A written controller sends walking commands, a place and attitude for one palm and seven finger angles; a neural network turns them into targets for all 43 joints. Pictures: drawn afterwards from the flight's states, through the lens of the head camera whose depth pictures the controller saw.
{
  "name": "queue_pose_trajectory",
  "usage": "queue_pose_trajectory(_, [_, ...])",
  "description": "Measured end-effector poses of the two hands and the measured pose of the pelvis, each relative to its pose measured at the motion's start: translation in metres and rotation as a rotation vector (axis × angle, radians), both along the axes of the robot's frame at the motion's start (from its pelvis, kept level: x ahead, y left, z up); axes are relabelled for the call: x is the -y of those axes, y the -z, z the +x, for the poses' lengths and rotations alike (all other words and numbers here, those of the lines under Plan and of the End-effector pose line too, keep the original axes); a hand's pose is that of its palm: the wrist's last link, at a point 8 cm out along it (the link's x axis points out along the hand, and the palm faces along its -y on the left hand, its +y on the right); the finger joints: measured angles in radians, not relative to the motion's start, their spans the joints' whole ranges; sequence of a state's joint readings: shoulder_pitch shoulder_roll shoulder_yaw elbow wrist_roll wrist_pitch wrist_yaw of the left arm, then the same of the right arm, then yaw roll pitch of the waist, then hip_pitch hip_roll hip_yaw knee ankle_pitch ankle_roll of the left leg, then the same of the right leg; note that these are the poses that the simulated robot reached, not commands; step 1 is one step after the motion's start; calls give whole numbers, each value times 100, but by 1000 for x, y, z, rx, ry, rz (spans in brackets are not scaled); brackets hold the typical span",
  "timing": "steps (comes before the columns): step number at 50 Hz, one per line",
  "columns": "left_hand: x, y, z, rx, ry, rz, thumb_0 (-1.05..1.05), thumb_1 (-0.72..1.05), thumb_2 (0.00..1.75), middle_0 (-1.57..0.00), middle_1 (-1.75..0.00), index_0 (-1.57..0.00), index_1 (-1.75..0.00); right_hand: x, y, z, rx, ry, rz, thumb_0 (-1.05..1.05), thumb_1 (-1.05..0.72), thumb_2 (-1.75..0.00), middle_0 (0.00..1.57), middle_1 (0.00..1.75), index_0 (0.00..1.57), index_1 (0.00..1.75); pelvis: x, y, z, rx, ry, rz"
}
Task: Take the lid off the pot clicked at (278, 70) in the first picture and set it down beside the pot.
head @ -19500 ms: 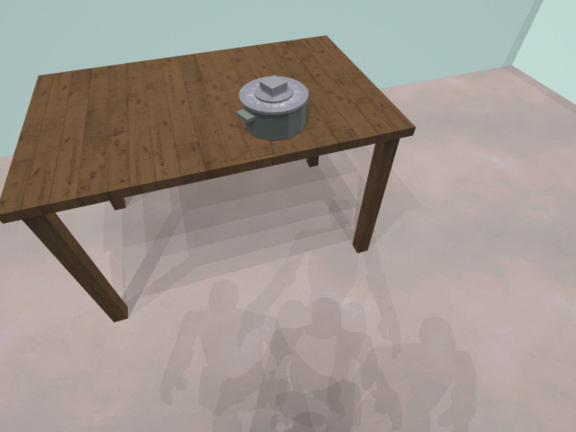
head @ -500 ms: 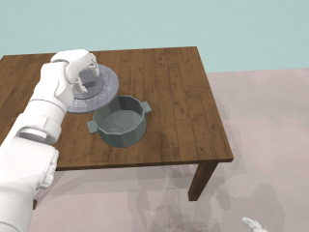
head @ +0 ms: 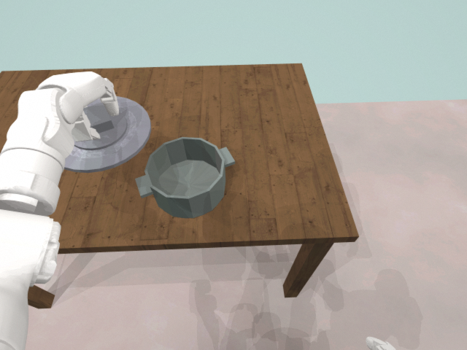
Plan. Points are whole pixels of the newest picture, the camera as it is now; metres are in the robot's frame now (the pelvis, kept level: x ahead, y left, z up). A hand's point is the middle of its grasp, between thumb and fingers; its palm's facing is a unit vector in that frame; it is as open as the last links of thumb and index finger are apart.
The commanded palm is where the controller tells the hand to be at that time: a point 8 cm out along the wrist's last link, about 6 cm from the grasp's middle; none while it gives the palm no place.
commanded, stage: move the lid sideways beside the pot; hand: left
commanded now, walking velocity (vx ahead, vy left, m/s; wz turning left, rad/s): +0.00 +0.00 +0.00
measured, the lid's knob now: (93, 119) +0.49 +0.25 +0.12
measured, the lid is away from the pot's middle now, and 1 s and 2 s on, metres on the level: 0.15 0.25 0.25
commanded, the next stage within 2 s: lower the lid onto the table in 0.98 s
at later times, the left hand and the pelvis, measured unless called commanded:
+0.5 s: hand (48, 126) +0.45 +0.31 +0.14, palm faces -0.36 -0.08 -0.93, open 8.4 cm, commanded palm +0.46 +0.31 +0.22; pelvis +0.00 +0.01 +0.00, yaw +0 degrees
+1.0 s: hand (20, 131) +0.44 +0.35 +0.14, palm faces -0.38 -0.10 -0.92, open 8.4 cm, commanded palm +0.47 +0.34 +0.22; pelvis +0.00 +0.01 +0.00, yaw +0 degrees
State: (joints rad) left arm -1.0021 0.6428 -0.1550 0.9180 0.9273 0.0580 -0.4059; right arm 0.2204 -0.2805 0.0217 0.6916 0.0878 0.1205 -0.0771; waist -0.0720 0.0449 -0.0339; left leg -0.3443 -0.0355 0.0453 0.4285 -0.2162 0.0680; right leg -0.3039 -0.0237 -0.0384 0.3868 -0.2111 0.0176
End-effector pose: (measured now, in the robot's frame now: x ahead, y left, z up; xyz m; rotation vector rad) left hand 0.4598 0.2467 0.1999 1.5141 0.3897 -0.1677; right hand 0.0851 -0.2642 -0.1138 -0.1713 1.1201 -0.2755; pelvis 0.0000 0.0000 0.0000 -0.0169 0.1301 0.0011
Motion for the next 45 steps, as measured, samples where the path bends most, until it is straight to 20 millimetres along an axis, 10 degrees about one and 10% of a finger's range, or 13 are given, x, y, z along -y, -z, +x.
queue_pose_trajectory(45, [-101, 1, -17, -52, -104, -3, 1, 20, 82, -48, -89, -54, -93, 0, -3, -15, -97, 11, -64, 0, -91, -90, 20, 30, 20, 30, -12, 2, 0, -36, -7, -21])
